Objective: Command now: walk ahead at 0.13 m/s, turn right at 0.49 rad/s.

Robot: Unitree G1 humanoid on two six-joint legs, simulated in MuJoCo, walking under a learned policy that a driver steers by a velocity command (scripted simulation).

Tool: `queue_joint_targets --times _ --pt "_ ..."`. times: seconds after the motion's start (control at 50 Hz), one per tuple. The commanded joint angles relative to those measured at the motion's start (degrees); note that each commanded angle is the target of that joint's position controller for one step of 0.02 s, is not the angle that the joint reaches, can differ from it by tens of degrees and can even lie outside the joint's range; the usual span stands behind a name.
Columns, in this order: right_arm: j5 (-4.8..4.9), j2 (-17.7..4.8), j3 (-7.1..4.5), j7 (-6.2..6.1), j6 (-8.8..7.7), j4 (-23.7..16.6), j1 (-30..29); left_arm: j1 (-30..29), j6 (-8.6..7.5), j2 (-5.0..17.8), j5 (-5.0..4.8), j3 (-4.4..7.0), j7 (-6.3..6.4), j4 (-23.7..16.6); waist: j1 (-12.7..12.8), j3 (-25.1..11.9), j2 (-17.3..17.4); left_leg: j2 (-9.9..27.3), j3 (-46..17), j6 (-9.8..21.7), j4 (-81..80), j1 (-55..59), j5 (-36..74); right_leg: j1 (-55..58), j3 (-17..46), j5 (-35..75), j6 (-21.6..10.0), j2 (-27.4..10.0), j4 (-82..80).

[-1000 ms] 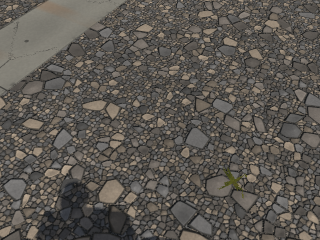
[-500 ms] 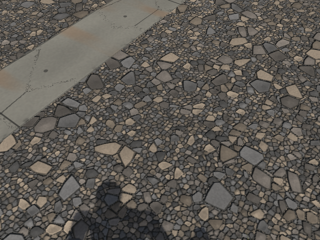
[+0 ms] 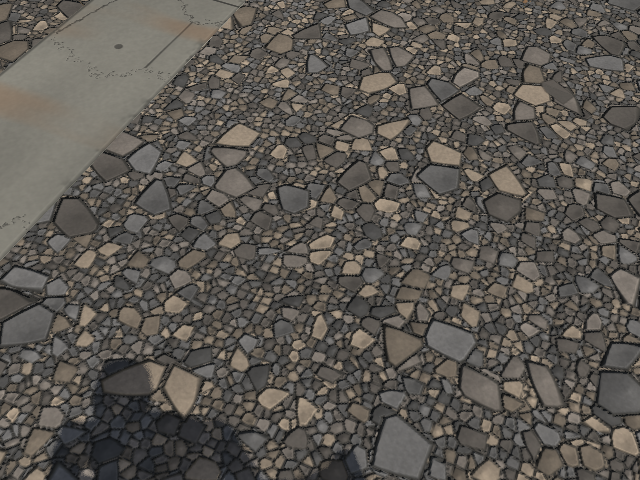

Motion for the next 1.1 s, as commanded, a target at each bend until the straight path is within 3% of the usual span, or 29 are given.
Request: queue_joint_targets --times 0.02,0.14,0.2,0.22,0.24,0.26,0.28,0.3,0.32,0.34,0.38,0.46,0.58,0.64,0.66,0.68,0.7,0.72,0.74,0.76,0.78,0.84,0.88,0.92,1.0,1.04,1.06,1.08,1.1 --pt "0.4 -9.3 -2.42 -1.15 -0.23 -3.5 -4.8 3.7 0.39 1.9 0.3 0.53 -0.64 -3.7 1.5 -8.4 8.3 16.0 -5.5 11.1 -9.2 3.1 19.4 6.5 0.6 7.5 -0.4 -2.3 -6.2" --pt "2.11 -12.2 -3.52 -0.75 2.03 -1.5 -3.6 -2.6 1.6 3.6 0.31 1.35 -2.6 -8.0 -0.4 -6.6 8.2 18.6 -3.9 9.3 -5.5 8.7 13.5 8.7 -2.6 4.0 -3.0 -1.2 -17.2" --pt "3.42 -11.8 -3.69 -0.53 2.79 -0.4 -3.2 -0.7 1.81 4.3 0.51 2.12 -2.84 -8.3 1.4 -6.8 7.0 16.8 -1.4 4.5 2.9 8.9 11.9 16.1 -4.8 10.6 -6.2 1.6 -29.6" --pt "2.73 -9.9 -3.36 -0.22 2.85 1.1 0.6 2.0 1.62 7.5 0.66 3.35 -2.02 -7.8 1.6 -8.3 1.5 12.9 1.7 0.5 11.3 5.6 7.3 23.3 -0.8 24.1 -8.6 0.7 -34.7" --pt "-0.08 -7.1 -2.43 0.16 2.54 -0.9 0.4 4.4 1.42 15.4 0.86 5.2 -0.66 -8.4 0.2 -10.1 -15.0 4.8 6.2 -5.3 29.2 -10.6 -15.3 34.9 17.8 49.2 -15.6 -12.5 -34.3" --pt "-0.33 -6.9 -2.13 -0.18 2.57 -2.9 -4.0 4.2 0.26 14.5 2.3 4.35 -1.04 -9.6 2.9 -13.4 -14.5 -1.4 -3.5 -7.4 42.7 -20.4 -32.9 35.6 29.1 49.6 -26.1 -19.3 -36.3" --pt "0.87 -9.0 -2.75 -0.3 2.8 -2.9 -6.5 4.1 -1.09 12.1 2.16 3.68 -1.72 -9.4 4.0 -13.9 -6.8 -0.4 -9.3 -6.6 47.9 -21.9 -30.9 35.0 24.8 47.4 -25.4 -16.9 -37.1" --pt "1.86 -8.4 -2.72 -0.61 2.94 -2.8 -6.6 1.9 -2.0 11.0 1.48 3.42 -1.56 -9.1 2.4 -12.2 -4.7 0.5 -10.7 -5.7 47.5 -22.9 -26.1 33.7 20.3 43.2 -22.1 -13.8 -36.8" --pt "1.56 -8.4 -2.85 -1.2 3.05 -2.0 -5.8 -0.6 -2.21 9.5 0.52 3.03 -1.28 -9.4 1.2 -11.2 -2.3 1.3 -11.5 -5.4 44.8 -23.2 -22.2 32.3 18.0 39.1 -19.4 -11.6 -36.8" --pt "1.09 -9.4 -3.23 -1.65 3.19 -1.9 -5.7 -2.9 -1.97 8.4 -0.03 2.55 -0.81 -9.8 0.2 -10.5 -2.8 1.5 -11.9 -5.5 42.7 -21.7 -19.2 30.1 17.1 37.0 -18.1 -10.6 -37.4" --pt "1.23 -8.7 -3.17 -1.62 3.22 -1.6 -4.4 -3.8 -1.54 8.3 0.63 2.33 -0.25 -10.5 -0.9 -11.4 -4.3 -0.1 -11.6 -6.1 40.2 -17.9 -15.8 27.7 16.3 37.1 -18.0 -9.0 -37.9" --pt "1.55 -7.0 -2.49 -1.5 3.28 -1.7 -5.3 -3.3 -1.08 9.5 0.42 2.82 0.42 -10.6 0.1 -11.5 -4.6 -1.6 -12.4 -7.2 28.5 -14.0 -13.3 26.5 17.7 30.3 -17.7 -7.8 -37.8" --pt "1.98 -8.0 -2.65 -0.42 2.77 -1.8 -5.0 -4.7 -0.23 9.6 0.5 2.82 -0.05 -10.9 0.9 -9.6 -7.2 -3.4 -13.0 -6.3 17.3 -6.9 -13.0 22.0 24.4 19.4 -16.8 -6.3 -37.9" --pt "1.99 -8.1 -2.98 0.37 1.89 -0.9 -0.9 -6.6 0.39 9.1 -0.2 2.5 0.09 -11.4 -1.5 -9.6 -7.2 -3.8 -12.0 -4.4 4.1 0.2 -6.6 20.9 26.3 19.2 -14.2 -4.0 -34.8" --pt "1.65 -9.3 -3.45 0.38 1.79 -0.3 1.1 -6.1 0.58 8.2 -0.42 2.2 0.29 -11.4 -2.1 -9.9 -5.6 -1.1 -12.9 -3.1 -1.2 5.5 -1.2 17.9 25.0 15.1 -11.8 -1.7 -32.4" --pt "0.63 -13.4 -4.32 0.02 2.06 -0.4 2.7 -3.8 0.61 5.3 0.02 1.41 0.29 -11.4 -0.7 -11.0 4.3 10.4 -23.1 1.1 -4.2 12.0 1.7 10.6 18.6 1.4 -8.4 3.6 -21.9" --pt "-0.92 -16.9 -4.9 -0.11 2.47 -0.5 0.8 -3.3 0.11 5.7 -0.48 1.81 0.23 -13.2 1.3 -7.4 19.6 20.6 -36.9 10.9 -7.1 9.3 9.8 -0.1 7.6 -15.3 -5.1 12.1 -10.4" --pt "-1.29 -13.3 -3.95 -0.39 2.12 -2.6 -2.3 -2.1 -0.36 10.6 0.54 3.2 0.16 -11.8 0.9 -6.7 14.6 22.7 -36.7 14.2 -7.0 6.3 10.6 -0.1 9.4 -15.0 -3.1 7.7 1.9" --pt "-0.69 -10.3 -3.12 -0.88 2.11 -3.5 -5.6 -1.0 -0.15 12.1 0.01 4.1 -0.09 -10.4 2.3 -6.0 11.0 19.1 -30.2 11.9 -6.0 5.0 9.6 0.6 9.1 -11.0 -2.4 7.0 6.5" --pt "0.18 -9.2 -2.81 -1.18 2.22 -4.0 -7.5 0.5 0.51 10.6 0.03 4.03 0.07 -8.9 3.0 -4.9 9.6 15.2 -24.8 9.2 -5.3 5.1 7.3 0.3 8.0 -7.8 -1.4 6.6 9.0" --pt "1.08 -8.5 -2.51 -1.48 2.26 -4.1 -7.6 0.6 1.0 9.4 0.27 3.73 0.14 -8.7 2.2 -4.1 9.7 14.0 -22.3 8.5 -5.1 6.5 7.0 -1.7 7.6 -4.9 -0.4 6.2 11.1" --pt "0.84 -9.1 -2.4 -2.3 3.14 -3.3 -3.7 -3.0 1.13 5.9 -0.61 2.41 -0.39 -10.7 -0.6 -3.6 10.8 12.2 -16.4 9.3 -5.5 10.3 9.9 -3.4 3.5 -1.6 1.4 4.7 6.3" --pt "0.67 -10.5 -2.87 -2.48 3.6 -2.9 -1.1 -5.5 0.96 5.1 -0.52 1.83 -0.65 -12.2 -2.7 -5.0 11.6 13.8 -15.6 10.3 -5.0 14.9 12.5 -3.1 2.4 -1.9 2.2 3.0 0.2" --pt "0.93 -12.1 -3.47 -2.12 3.94 -3.2 -1.2 -6.0 0.92 4.2 -0.2 1.18 -1.17 -13.0 -3.1 -6.3 12.1 14.8 -13.6 10.4 -4.4 15.0 14.6 1.1 0.7 -2.9 2.0 1.5 -6.1" --pt "1.88 -14.1 -4.21 -0.88 4.17 -3.2 -1.5 -4.4 1.33 5.1 -0.18 1.26 -1.98 -13.3 -2.7 -6.9 12.9 16.0 -10.9 9.7 -2.7 11.9 17.8 10.4 -3.2 -2.1 0.1 2.2 -16.7" --pt "3.05 -14.2 -4.1 -0.48 4.08 -2.7 -2.5 -1.5 1.54 4.7 0.02 1.44 -2.25 -12.3 -0.4 -7.0 12.1 15.7 -10.0 7.9 0.8 10.5 17.3 16.3 -4.2 3.7 -2.4 3.4 -27.1" --pt "3.59 -12.9 -3.66 -0.35 3.94 -2.2 -2.2 1.1 1.52 5.1 0.19 1.76 -2.14 -11.1 1.0 -7.4 10.7 14.4 -8.5 5.6 4.1 7.9 14.8 22.2 -4.4 10.0 -4.3 4.4 -34.5" --pt "2.85 -10.1 -2.77 0.03 3.58 -0.7 1.2 2.8 1.46 7.4 0.2 2.44 -1.61 -10.6 0.9 -9.0 4.3 11.5 -4.7 1.1 11.0 1.8 6.8 31.2 0.9 21.0 -6.3 1.6 -38.4" --pt "-0.91 -4.6 -0.6 0.65 3.15 -2.9 1.2 3.6 1.29 13.5 0.76 3.34 -0.5 -11.9 -0.8 -11.7 -14.7 4.7 -0.1 -5.2 27.7 -13.1 -24.2 41.2 20.6 46.8 -12.7 -14.6 -36.5"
